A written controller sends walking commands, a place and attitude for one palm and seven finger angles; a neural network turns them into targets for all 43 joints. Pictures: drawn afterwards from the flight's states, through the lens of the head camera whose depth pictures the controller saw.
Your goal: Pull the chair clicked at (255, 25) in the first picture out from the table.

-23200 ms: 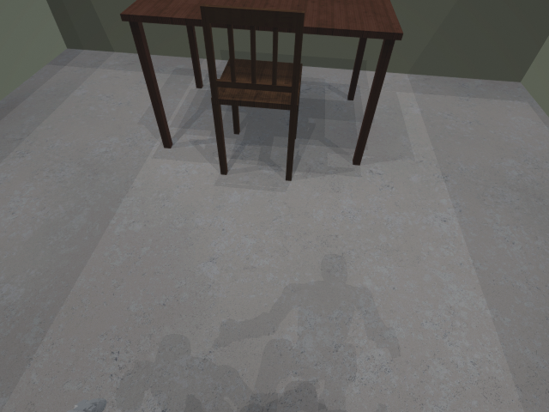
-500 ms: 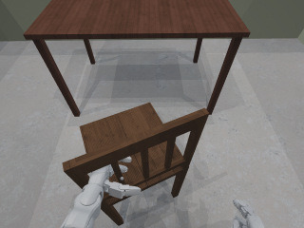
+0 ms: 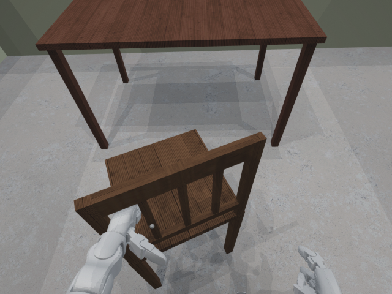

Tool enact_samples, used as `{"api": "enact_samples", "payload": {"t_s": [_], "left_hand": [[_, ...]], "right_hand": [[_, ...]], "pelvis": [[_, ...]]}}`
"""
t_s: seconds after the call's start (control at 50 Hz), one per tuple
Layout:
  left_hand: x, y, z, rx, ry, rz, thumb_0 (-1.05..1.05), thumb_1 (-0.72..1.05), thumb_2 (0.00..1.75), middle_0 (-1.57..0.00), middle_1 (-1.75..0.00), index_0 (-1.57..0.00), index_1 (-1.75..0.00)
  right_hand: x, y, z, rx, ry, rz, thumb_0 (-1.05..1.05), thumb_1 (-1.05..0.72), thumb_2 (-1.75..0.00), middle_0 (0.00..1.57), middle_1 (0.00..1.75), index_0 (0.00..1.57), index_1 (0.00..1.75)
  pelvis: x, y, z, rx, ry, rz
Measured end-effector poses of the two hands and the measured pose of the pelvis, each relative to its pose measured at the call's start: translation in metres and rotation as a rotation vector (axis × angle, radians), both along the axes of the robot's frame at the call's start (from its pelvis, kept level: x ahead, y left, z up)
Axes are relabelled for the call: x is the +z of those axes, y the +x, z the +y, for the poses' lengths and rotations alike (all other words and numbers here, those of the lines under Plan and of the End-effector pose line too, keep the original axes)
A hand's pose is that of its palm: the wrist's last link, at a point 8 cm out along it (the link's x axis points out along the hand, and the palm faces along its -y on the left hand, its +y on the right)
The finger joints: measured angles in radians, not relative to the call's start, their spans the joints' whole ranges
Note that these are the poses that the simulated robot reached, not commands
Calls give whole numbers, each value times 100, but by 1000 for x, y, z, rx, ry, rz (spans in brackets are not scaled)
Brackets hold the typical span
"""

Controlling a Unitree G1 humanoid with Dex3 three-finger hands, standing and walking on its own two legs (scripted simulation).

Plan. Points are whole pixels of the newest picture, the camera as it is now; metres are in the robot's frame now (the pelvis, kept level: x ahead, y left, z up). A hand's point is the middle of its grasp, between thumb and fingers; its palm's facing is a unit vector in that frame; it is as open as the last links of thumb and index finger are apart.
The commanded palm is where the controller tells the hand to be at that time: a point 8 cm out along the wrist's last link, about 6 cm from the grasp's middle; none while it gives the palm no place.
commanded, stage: draw the fingers out of the gap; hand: left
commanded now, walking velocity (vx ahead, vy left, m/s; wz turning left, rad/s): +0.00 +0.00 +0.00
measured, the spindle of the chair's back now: (184, 205) +0.34 +0.04 -0.07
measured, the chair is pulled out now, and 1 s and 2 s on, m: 0.55 0.55 0.55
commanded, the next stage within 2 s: draw the hand back to the body in 0.76 s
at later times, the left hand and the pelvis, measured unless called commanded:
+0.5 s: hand (138, 267) +0.19 +0.12 -0.02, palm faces -0.17 -0.98 -0.10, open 17.5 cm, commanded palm +0.17 +0.17 -0.01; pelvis +0.00 +0.01 -0.01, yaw +1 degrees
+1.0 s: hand (128, 291) +0.15 +0.12 +0.00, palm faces -0.04 -1.00 +0.04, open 17.4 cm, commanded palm +0.12 +0.19 +0.02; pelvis +0.00 +0.02 -0.03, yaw +1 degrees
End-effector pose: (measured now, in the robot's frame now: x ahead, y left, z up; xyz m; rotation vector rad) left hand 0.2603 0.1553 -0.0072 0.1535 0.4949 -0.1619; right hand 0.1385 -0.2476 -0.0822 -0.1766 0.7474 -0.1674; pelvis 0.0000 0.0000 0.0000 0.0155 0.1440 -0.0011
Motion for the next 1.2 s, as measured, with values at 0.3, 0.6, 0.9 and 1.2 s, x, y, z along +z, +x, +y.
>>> {"api": "enact_samples", "payload": {"t_s": [0.3, 0.6, 0.9, 1.2], "left_hand": [[-1, -52, 9, 9, -1, 24, -1, -54, 20, -2, -1, 0, 0], [0, -95, 17, 32, -9, 39, -1, -54, 20, -1, -1, 0, 0], [2, -129, 18, 51, -20, 60, -1, -54, 20, 0, 0, 0, 0], [32, -137, 45, 134, -105, -330, -2, -54, 20, 0, 0, -9, -4]], "right_hand": [[6, -1, 6, -12, -6, -52, 1, -90, -90, 20, 30, 20, 30], [14, 32, 36, 42, 12, -169, 1, -90, -90, 20, 30, 20, 30], [11, 38, 46, 27, 11, -184, 1, -90, -90, 20, 30, 20, 30], [-31, 32, 51, 49, 53, -158, 1, -90, -90, 20, 30, 20, 30]], "pelvis": [[-3, 2, 7, 1, -7, 1], [-11, 2, 18, 19, -20, 10], [-22, 3, 24, 21, -29, 33], [-49, -13, 19, 18, -42, 69]]}}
